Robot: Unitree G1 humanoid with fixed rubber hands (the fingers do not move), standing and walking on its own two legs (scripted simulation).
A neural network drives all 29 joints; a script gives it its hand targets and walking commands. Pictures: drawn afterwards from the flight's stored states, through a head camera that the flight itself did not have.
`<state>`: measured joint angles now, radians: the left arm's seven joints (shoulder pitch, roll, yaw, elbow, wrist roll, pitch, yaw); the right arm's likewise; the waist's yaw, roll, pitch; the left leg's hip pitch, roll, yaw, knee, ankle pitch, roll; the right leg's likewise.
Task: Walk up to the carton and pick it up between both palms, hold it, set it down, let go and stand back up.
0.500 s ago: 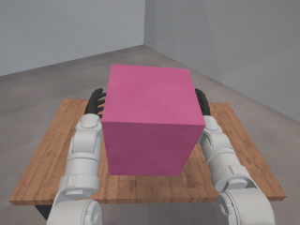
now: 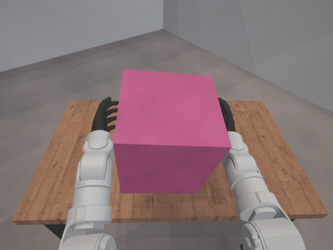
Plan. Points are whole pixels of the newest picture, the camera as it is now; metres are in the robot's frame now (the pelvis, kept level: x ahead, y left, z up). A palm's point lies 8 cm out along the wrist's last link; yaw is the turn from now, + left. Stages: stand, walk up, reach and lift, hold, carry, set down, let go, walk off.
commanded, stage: set down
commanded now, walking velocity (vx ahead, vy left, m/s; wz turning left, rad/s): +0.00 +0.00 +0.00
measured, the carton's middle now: (164, 137) +0.38 +0.01 +0.09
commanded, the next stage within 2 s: none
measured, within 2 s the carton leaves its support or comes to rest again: neither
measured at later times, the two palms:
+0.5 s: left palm (100, 143) +0.36 +0.17 +0.10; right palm (218, 133) +0.40 -0.13 +0.09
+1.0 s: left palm (103, 148) +0.36 +0.17 +0.07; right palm (214, 132) +0.42 -0.13 +0.07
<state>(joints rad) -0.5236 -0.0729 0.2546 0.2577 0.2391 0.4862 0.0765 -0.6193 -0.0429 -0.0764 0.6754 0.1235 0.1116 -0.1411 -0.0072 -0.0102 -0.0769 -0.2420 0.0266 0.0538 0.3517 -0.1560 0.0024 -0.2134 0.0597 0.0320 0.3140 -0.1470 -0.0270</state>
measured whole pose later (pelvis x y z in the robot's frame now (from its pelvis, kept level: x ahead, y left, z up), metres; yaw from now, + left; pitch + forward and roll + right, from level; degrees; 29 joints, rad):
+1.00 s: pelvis +0.02 +0.00 +0.00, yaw +0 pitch +4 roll +0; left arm -0.51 -0.10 0.26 0.65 0.21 0.16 0.19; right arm -0.72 -0.11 -0.08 1.05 0.12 -0.10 -0.05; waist 0.08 0.03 -0.07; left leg -0.24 0.03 0.05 0.35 -0.17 0.00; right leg -0.21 0.06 0.03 0.31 -0.17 -0.03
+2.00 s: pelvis +0.03 +0.00 +0.00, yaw +1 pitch +8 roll -1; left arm -0.49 -0.12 0.29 0.79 0.21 -0.05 0.20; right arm -0.68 -0.12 -0.08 1.11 0.04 -0.23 -0.04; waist 0.09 0.04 -0.07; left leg -0.29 0.03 0.05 0.35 -0.19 -0.01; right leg -0.24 0.06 0.01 0.28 -0.17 -0.04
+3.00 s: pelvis +0.03 -0.01 -0.01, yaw +1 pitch +13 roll -1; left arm -0.49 -0.14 0.37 0.86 0.17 -0.22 0.22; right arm -0.78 -0.14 -0.05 1.19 0.08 -0.27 -0.02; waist 0.09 0.04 -0.07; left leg -0.45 0.04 0.05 0.42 -0.19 -0.01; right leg -0.40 0.07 0.00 0.36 -0.19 -0.04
